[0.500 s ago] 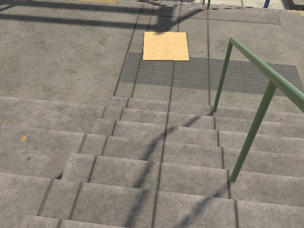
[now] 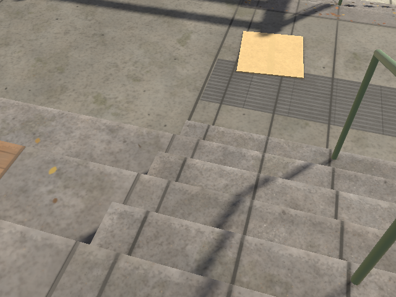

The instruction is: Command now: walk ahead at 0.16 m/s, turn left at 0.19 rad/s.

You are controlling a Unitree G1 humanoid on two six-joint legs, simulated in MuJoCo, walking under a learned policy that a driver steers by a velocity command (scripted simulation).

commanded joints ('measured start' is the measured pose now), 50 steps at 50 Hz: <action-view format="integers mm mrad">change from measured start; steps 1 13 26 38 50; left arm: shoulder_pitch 192 326 294 402 160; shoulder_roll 105 85 191 31 3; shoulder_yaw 34 43 85 16 -17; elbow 47 62 -61 -36 -140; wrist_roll -6 -13 -46 -4 -3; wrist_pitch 36 -45 -27 73 71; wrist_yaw -24 31 33 -13 -13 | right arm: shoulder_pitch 27 -49 -314 -238 107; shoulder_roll -127 -66 -110 -174 -131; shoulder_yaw -9 26 7 -70 -40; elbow -49 -211 -289 -224 -27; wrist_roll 34 -14 43 4 -16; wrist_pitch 7 89 121 25 2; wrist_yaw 8 -29 -39 -51 -51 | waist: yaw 98 59 156 196 -26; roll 48 -39 -88 79 128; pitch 103 -64 -35 -25 -38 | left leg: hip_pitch -189 -601 -155 -164 373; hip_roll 241 199 140 356 529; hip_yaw -287 22 46 20 -74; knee -21 791 -379 -735 -737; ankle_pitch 461 405 333 489 385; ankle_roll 128 -148 -83 164 230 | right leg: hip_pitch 324 199 216 -428 -768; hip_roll -2 -46 -95 186 3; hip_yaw -48 258 502 -53 28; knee -250 -141 -267 1389 949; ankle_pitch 56 -16 -652 -491 -382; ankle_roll -19 -352 -347 1 15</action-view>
